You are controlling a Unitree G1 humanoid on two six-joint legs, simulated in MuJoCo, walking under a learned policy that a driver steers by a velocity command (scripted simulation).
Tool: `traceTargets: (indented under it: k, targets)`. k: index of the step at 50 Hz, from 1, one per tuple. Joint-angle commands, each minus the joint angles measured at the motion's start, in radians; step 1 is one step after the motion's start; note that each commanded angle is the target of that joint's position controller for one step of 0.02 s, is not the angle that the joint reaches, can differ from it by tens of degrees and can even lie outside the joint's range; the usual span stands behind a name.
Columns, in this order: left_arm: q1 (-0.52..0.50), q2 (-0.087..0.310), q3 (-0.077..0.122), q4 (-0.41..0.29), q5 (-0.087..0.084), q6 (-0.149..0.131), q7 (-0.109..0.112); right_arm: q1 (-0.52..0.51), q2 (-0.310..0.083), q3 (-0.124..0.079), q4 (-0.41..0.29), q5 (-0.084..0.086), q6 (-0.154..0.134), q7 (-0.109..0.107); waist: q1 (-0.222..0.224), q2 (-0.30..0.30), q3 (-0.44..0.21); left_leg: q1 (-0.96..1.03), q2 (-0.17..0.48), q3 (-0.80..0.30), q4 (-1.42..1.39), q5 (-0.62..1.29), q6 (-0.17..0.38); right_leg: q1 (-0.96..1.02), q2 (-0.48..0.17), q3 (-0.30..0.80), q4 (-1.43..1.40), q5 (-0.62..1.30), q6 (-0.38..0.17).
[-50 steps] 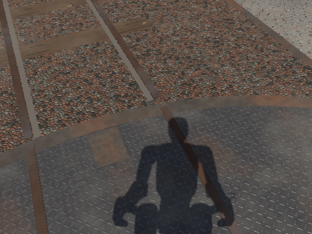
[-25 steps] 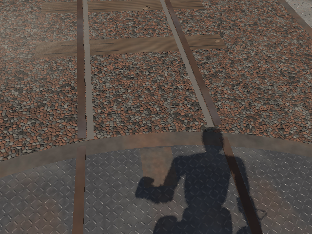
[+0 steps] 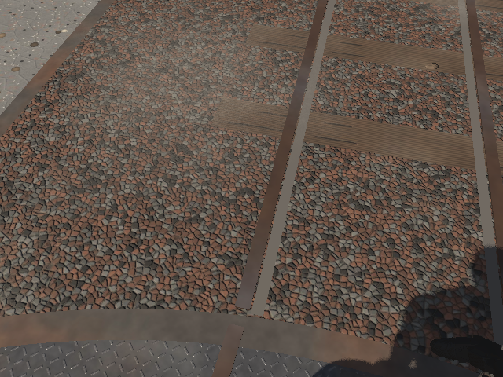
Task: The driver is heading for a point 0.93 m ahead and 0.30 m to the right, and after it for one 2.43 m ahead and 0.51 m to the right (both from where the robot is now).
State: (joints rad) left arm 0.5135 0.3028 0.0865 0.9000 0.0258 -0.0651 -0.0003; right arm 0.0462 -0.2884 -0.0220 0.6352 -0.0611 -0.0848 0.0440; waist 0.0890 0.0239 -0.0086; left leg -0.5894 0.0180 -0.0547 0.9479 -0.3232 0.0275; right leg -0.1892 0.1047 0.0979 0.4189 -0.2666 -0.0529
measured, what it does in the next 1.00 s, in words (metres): walks ahead, turning right: left foot, then right foot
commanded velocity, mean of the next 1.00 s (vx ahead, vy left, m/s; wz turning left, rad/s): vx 1.00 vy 0.00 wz -0.69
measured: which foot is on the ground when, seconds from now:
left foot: up 0.00-0.10, down 0.12-0.54, up 0.56-0.96, down 0.98-1.00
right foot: down 0.00-0.14, up 0.16-0.52, down 0.54-1.00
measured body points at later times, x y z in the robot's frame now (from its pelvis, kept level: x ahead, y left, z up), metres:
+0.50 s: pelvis +0.42 -0.04 -0.03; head +0.46 -0.07 +0.41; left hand +0.77 +0.07 -0.07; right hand +0.25 -0.28 -0.16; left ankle +0.23 +0.16 -0.73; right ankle +0.58 -0.17 -0.71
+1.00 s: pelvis +0.85 -0.27 -0.03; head +0.87 -0.28 +0.42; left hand +1.05 -0.03 -0.15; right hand +0.86 -0.59 -0.10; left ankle +1.02 -0.30 -0.74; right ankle +0.61 -0.15 -0.71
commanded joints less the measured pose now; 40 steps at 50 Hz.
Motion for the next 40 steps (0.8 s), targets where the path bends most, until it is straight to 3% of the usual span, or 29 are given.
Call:
traceTargets:
  k: [1, 3, 5, 6, 7, 8, 9, 10, 11, 12, 14, 16, 18, 19, 21, 23, 24, 25, 26, 27, 28, 29, 30, 31, 32, 33, 35, 38, 40]
  targets:
    - [-0.211, 0.135, 0.022, -0.141, -0.006, -0.027, -0.007, 0.044, -0.014, 0.021, -0.072, 0.028, -0.007, 0.015, -0.142, -0.109, 0.072, 0.367, -0.001, 0.03, -0.226, 0.144, -0.035, -0.393, -0.201, 0.285, -0.298, -0.025, -0.168]
    - [-0.168, 0.154, 0.028, -0.142, -0.019, -0.031, -0.021, 0.075, -0.055, 0.005, -0.049, 0.033, -0.008, 0.004, -0.15, -0.053, 0.054, 0.527, -0.02, 0.049, -0.304, 0.236, -0.041, -0.406, -0.198, 0.277, -0.255, 0.015, -0.142]
    - [-0.116, 0.162, 0.028, -0.126, -0.024, -0.036, -0.029, 0.174, -0.105, -0.02, -0.015, 0.014, -0.014, -0.021, -0.195, 0.011, -0.013, 0.676, -0.042, 0.051, -0.383, 0.156, -0.026, -0.346, -0.143, 0.231, -0.011, 0.166, -0.107]
    - [-0.126, 0.145, 0.023, -0.129, -0.035, -0.046, -0.034, 0.291, -0.154, -0.04, 0.001, -0.007, -0.023, -0.04, -0.268, 0.064, -0.098, 0.828, 0.051, -0.04, -0.408, 0.07, 0.002, -0.403, -0.082, 0.157, 0.263, 0.211, -0.075]
    - [-0.125, 0.04, -0.004, -0.167, -0.053, -0.051, -0.031, 0.439, -0.25, -0.063, 0.0, -0.031, -0.023, -0.062, -0.305, 0.226, -0.241, 0.977, 0.352, -0.399, -0.549, -0.332, 0.058, -0.518, -0.027, 0.054, 0.616, -0.113, -0.047]
    - [-0.098, 0.038, -0.011, -0.204, -0.071, -0.037, -0.022, 0.41, -0.269, -0.076, 0.007, -0.019, -0.01, -0.069, -0.245, 0.32, -0.253, 0.921, 0.457, -0.764, -0.71, -0.536, 0.119, -0.653, -0.034, -0.02, 0.818, -0.175, -0.05]
    - [-0.149, 0.066, -0.009, -0.187, -0.042, -0.013, -0.019, 0.324, -0.177, -0.058, -0.005, -0.006, -0.006, -0.067, -0.207, 0.163, -0.116, 0.819, 0.418, -0.675, -0.698, -0.501, 0.123, -0.711, -0.107, -0.019, 0.905, -0.09, -0.057]
    - [-0.191, 0.062, -0.009, -0.183, -0.02, -0.001, -0.03, 0.298, -0.119, -0.046, 0.001, 0.006, -0.01, -0.06, -0.194, 0.072, -0.045, 0.741, 0.371, -0.511, -0.687, -0.344, 0.119, -0.716, -0.14, -0.03, 0.9, -0.047, -0.056]
    - [-0.223, 0.045, -0.009, -0.169, -0.012, 0.008, -0.039, 0.297, -0.076, -0.033, 0.017, 0.007, -0.011, -0.048, -0.176, 0.014, 0.016, 0.655, 0.3, -0.32, -0.692, -0.105, 0.071, -0.666, -0.171, -0.016, 0.856, -0.029, -0.053]
    - [-0.21, 0.025, -0.014, -0.19, -0.007, 0.019, -0.05, 0.286, -0.086, -0.036, 0.029, 0.01, -0.016, -0.054, -0.139, 0.115, 0.01, 0.639, 0.307, -0.301, -0.716, -0.096, 0.094, -0.677, -0.175, -0.033, 0.853, -0.028, -0.04]
    - [-0.289, 0.009, -0.018, -0.219, 0.006, 0.045, -0.065, 0.299, -0.057, -0.032, 0.07, 0.032, -0.038, -0.048, -0.122, 0.099, 0.067, 0.593, 0.277, -0.179, -0.761, 0.048, 0.079, -0.711, -0.209, -0.031, 0.851, 0.003, -0.03]
    - [-0.37, -0.002, -0.025, -0.262, 0.006, 0.053, -0.076, 0.32, -0.038, -0.028, 0.102, 0.039, -0.05, -0.041, -0.106, 0.059, 0.087, 0.604, 0.263, -0.038, -0.77, 0.31, 0.069, -0.748, -0.215, -0.048, 0.824, 0.063, -0.032]
    - [-0.424, -0.006, -0.035, -0.291, 0.004, 0.054, -0.085, 0.291, -0.034, -0.028, 0.123, 0.038, -0.057, -0.045, -0.083, 0.052, 0.083, 0.572, 0.207, 0.11, -0.799, 0.419, 0.044, -0.7, -0.201, -0.09, 0.748, 0.149, -0.036]
    - [-0.457, -0.014, -0.048, -0.326, 0.003, 0.051, -0.094, 0.273, -0.067, -0.033, 0.126, 0.035, -0.061, -0.045, -0.062, 0.081, 0.111, 0.52, 0.223, 0.155, -0.815, 0.461, 0.043, -0.644, -0.223, -0.1, 0.633, 0.199, -0.046]
    - [-0.536, -0.002, -0.058, -0.341, 0.007, 0.05, -0.107, 0.285, -0.08, -0.035, 0.153, 0.037, -0.058, -0.049, -0.074, 0.012, 0.15, 0.492, 0.177, 0.274, -0.841, 0.606, 0.019, -0.51, -0.172, -0.217, 0.442, 0.259, -0.08]
    - [-0.508, 0.025, -0.056, -0.327, 0.005, 0.048, -0.107, 0.332, -0.147, -0.047, 0.16, 0.034, -0.049, -0.059, -0.053, 0.028, 0.087, 0.546, 0.184, 0.306, -0.723, 1.078, 0.014, -0.325, -0.075, -0.303, 0.37, 0.245, -0.118]
    - [-0.42, 0.055, -0.045, -0.307, 0.001, 0.046, -0.101, 0.328, -0.194, -0.059, 0.155, 0.03, -0.037, -0.066, 0.004, 0.062, 0.023, 0.58, 0.202, 0.306, -0.589, 1.262, 0.009, -0.224, -0.038, -0.309, 0.363, 0.206, -0.133]
    - [-0.259, 0.095, -0.028, -0.266, -0.002, 0.042, -0.091, 0.301, -0.235, -0.07, 0.144, 0.025, -0.02, -0.07, 0.094, 0.078, -0.072, 0.571, 0.221, 0.297, -0.369, 1.365, 0.012, -0.051, -0.006, -0.293, 0.364, 0.162, -0.153]
    - [-0.019, 0.145, -0.002, -0.193, 0.0, 0.04, -0.074, 0.253, -0.248, -0.075, 0.121, 0.022, -0.005, -0.073, 0.199, 0.065, -0.187, 0.47, 0.227, 0.274, -0.07, 1.31, 0.016, 0.225, 0.009, -0.236, 0.318, 0.148, -0.188]
    - [0.038, 0.209, 0.039, -0.16, -0.027, 0.057, -0.048, 0.241, -0.22, -0.074, 0.123, 0.023, -0.004, -0.064, 0.215, -0.079, -0.226, 0.24, 0.078, 0.275, 0.343, 0.651, -0.012, 0.47, -0.011, -0.133, 0.244, 0.078, -0.203]
    - [-0.134, 0.329, 0.049, -0.216, 0.009, 0.07, -0.034, 0.393, -0.061, -0.026, 0.045, 0.013, -0.016, -0.036, -0.031, -0.309, -0.244, -0.165, -0.032, 0.202, 0.734, -0.19, -0.066, 0.629, -0.279, 0.366, 0.186, 0.106, -0.323]
    - [-0.083, 0.343, 0.064, -0.257, -0.001, 0.083, -0.023, 0.306, -0.137, -0.028, -0.014, 0.023, -0.039, -0.039, 0.062, -0.191, -0.423, -0.27, -0.048, -0.012, 0.796, -0.122, -0.047, 0.707, -0.354, 0.67, -0.029, -0.149, -0.434]
    - [-0.099, 0.306, 0.059, -0.234, -0.002, 0.079, -0.008, 0.225, -0.153, -0.024, -0.032, 0.024, -0.052, -0.04, 0.042, -0.099, -0.25, -0.329, 0.013, -0.038, 0.698, -0.055, -0.042, 0.559, -0.358, 0.686, -0.152, -0.22, -0.383]
    - [-0.123, 0.251, 0.045, -0.214, -0.01, 0.065, 0.0, 0.203, -0.145, -0.015, -0.035, 0.017, -0.052, -0.044, -0.017, -0.003, -0.1, -0.286, 0.062, -0.035, 0.555, -0.013, -0.041, 0.367, -0.326, 0.61, -0.174, -0.159, -0.339]
    - [-0.169, 0.228, 0.036, -0.211, -0.01, 0.05, 0.003, 0.196, -0.123, -0.007, -0.018, -0.005, -0.038, -0.049, -0.064, 0.06, -0.022, -0.202, 0.092, -0.024, 0.485, -0.025, -0.044, 0.193, -0.258, 0.497, -0.174, -0.079, -0.297]
    - [-0.198, 0.21, 0.025, -0.221, -0.012, 0.035, 0.005, 0.244, -0.121, -0.002, -0.016, -0.019, -0.014, -0.047, -0.114, 0.042, 0.01, -0.13, 0.106, -0.029, 0.425, -0.036, -0.058, 0.064, -0.235, 0.449, -0.175, 0.01, -0.308]
    - [-0.197, 0.166, 0.01, -0.213, -0.021, 0.011, -0.003, 0.225, -0.112, -0.001, -0.021, -0.022, 0.027, -0.047, -0.139, 0.049, 0.048, -0.06, 0.13, -0.017, 0.299, -0.094, -0.089, -0.1, -0.179, 0.369, -0.202, 0.07, -0.317]
    - [-0.184, 0.159, 0.01, -0.203, -0.021, -0.01, -0.009, 0.021, -0.065, 0.018, -0.103, -0.003, 0.031, -0.032, -0.1, 0.025, 0.126, -0.005, 0.119, 0.036, 0.014, 0.141, -0.107, -0.231, -0.101, 0.287, -0.252, 0.163, -0.278]
    - [-0.168, 0.162, 0.015, -0.19, -0.027, -0.014, -0.013, -0.023, -0.038, 0.03, -0.108, 0.012, 0.025, -0.019, -0.074, -0.008, 0.103, 0.066, 0.085, 0.059, -0.176, 0.364, -0.086, -0.193, -0.071, 0.232, -0.239, 0.28, -0.231]
Velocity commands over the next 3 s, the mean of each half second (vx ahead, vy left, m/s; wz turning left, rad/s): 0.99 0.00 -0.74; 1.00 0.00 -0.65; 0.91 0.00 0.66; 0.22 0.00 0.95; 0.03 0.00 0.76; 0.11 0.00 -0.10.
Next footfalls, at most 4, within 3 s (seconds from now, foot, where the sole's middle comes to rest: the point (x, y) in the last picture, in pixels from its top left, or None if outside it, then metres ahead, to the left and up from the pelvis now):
0.12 left None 0.26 0.15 -0.77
0.54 right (342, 334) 0.63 -0.17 -0.77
0.98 left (384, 216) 1.05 -0.32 -0.77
1.42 right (491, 177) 1.26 -0.72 -0.77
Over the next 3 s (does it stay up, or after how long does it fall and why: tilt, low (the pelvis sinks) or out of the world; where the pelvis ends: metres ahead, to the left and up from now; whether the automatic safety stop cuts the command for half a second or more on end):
stays up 1.49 -0.68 0.00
